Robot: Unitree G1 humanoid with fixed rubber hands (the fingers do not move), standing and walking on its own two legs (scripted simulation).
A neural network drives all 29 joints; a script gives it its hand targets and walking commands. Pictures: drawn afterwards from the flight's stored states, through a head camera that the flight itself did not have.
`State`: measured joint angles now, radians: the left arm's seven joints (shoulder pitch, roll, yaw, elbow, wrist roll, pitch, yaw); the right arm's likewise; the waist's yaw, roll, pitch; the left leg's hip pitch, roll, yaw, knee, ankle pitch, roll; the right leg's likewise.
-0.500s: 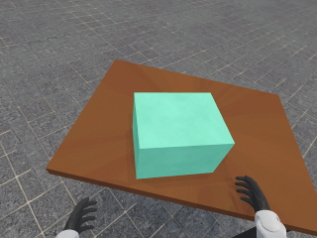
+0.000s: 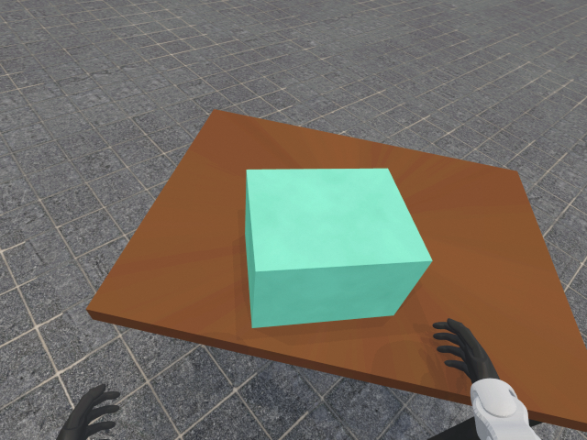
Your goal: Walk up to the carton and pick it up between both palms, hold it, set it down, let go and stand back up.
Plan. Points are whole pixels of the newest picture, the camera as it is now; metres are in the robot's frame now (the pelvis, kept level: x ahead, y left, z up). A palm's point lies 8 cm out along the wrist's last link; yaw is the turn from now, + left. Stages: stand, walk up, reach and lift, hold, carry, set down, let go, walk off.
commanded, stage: stand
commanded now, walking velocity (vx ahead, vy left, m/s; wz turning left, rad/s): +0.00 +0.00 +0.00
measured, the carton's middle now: (322, 245) +0.42 -0.03 -0.01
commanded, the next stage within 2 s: none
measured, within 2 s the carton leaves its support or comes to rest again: neither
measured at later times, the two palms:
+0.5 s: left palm out of the picture +0.08 +0.29 -0.11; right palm (479, 374) +0.22 -0.25 -0.02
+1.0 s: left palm out of the picture +0.07 +0.29 -0.11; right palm (480, 375) +0.22 -0.26 -0.02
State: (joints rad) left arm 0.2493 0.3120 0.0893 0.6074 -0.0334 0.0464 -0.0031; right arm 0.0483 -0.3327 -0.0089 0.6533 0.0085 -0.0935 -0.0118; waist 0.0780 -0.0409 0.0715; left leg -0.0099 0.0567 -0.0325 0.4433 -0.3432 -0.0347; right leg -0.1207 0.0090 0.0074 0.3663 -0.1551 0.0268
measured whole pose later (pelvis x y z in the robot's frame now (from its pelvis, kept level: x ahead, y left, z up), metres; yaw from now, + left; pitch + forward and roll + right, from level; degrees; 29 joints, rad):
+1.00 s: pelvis +0.00 +0.00 +0.00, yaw +0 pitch -5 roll -2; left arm 0.25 0.34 0.05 0.78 -0.03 0.01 -0.03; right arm 0.06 -0.35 -0.01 0.62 0.01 -0.08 -0.01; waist 0.08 -0.02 0.07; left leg -0.01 0.06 -0.03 0.44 -0.34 -0.03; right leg -0.12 0.01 0.01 0.37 -0.15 0.03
